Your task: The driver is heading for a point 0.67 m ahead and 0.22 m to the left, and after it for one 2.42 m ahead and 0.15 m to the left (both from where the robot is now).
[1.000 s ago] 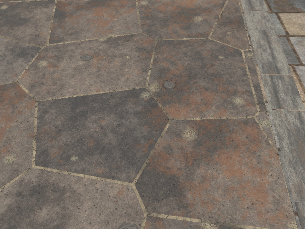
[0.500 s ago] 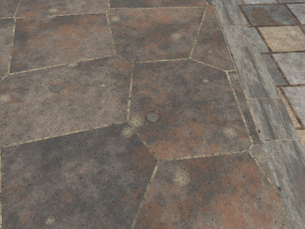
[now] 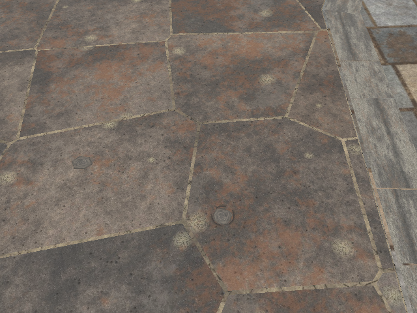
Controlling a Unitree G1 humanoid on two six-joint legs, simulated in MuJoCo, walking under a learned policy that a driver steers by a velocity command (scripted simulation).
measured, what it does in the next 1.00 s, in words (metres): walks ahead: left foot, then right foot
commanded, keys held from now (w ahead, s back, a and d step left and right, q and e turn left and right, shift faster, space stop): w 0.50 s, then w+q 0.50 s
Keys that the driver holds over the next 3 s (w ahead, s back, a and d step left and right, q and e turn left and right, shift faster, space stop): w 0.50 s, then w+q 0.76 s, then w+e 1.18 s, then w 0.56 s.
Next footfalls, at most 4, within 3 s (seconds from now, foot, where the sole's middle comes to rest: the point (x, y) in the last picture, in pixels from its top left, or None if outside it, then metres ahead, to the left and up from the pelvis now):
0.30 left None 0.36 0.16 -0.78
0.84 right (251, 266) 0.66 -0.07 -0.78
1.38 left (155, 219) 0.83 0.28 -0.78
1.94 right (195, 147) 1.20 0.15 -0.78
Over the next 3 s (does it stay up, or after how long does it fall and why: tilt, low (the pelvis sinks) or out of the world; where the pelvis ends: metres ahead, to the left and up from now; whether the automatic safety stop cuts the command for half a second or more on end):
stays up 1.60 0.16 -0.01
